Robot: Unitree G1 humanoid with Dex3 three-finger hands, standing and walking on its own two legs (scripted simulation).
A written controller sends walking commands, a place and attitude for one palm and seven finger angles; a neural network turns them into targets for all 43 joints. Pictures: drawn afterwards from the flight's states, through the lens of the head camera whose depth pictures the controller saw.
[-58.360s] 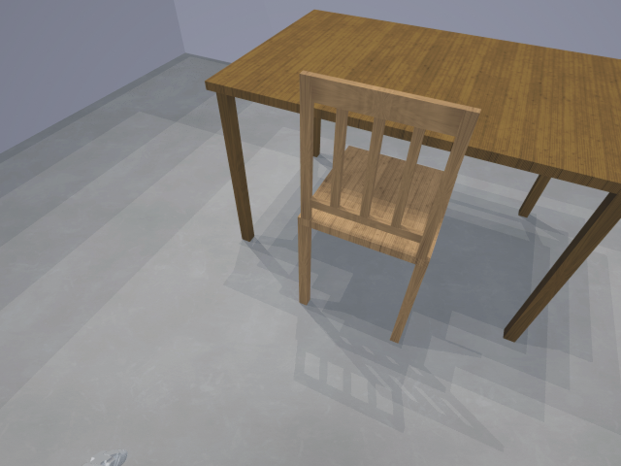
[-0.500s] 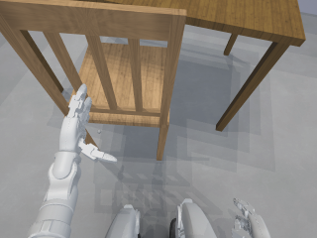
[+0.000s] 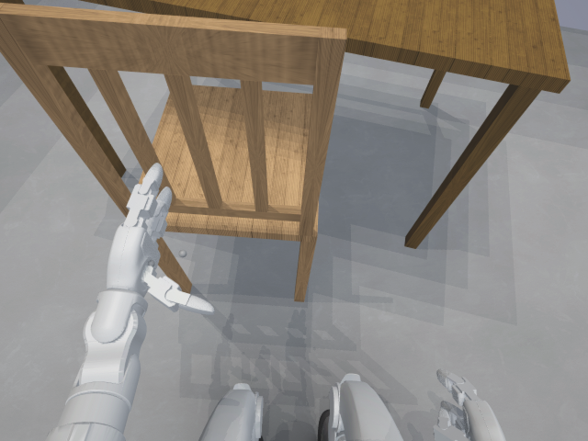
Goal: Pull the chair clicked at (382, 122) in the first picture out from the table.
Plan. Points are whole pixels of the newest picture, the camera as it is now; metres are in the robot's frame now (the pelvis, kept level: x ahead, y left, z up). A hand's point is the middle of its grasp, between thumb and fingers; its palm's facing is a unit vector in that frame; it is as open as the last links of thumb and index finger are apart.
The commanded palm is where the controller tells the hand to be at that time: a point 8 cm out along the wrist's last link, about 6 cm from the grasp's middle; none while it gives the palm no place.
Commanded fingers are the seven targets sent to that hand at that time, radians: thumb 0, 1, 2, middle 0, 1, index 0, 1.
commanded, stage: push the fingers through the gap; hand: left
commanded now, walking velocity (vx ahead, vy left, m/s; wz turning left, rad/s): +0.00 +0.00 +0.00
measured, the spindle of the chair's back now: (200, 152) +0.51 +0.15 +0.03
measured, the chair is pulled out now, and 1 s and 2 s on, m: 0.14 0.14 0.14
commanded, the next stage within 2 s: hook a spindle and tug to test in 1.52 s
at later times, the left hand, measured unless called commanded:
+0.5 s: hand (199, 220) +0.40 +0.14 +0.02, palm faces -0.06 -1.00 -0.04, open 17.0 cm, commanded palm +0.39 +0.19 +0.02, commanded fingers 0.00 -0.50 0.30 -0.06 -0.08 -0.06 -0.08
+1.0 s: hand (206, 189) +0.46 +0.14 +0.02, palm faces -0.05 -1.00 -0.04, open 17.0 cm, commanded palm +0.43 +0.19 +0.02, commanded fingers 0.00 -0.50 0.30 -0.06 -0.08 -0.06 -0.08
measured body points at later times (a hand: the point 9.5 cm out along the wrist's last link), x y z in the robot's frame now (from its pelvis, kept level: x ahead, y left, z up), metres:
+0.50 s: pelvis -0.01 +0.00 +0.00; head +0.12 +0.01 +0.43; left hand +0.40 +0.19 +0.02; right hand +0.10 -0.26 -0.12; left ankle +0.00 +0.10 -0.63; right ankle +0.05 -0.11 -0.63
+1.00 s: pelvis -0.01 +0.00 -0.01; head +0.13 +0.01 +0.42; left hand +0.45 +0.19 +0.02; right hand +0.06 -0.26 -0.13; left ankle +0.00 +0.10 -0.63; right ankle +0.05 -0.11 -0.63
